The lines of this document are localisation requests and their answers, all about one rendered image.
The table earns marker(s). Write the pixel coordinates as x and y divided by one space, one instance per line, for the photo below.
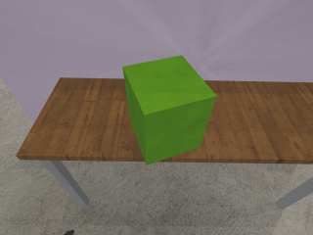
251 122

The carton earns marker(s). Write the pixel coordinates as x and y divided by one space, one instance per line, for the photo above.
169 107

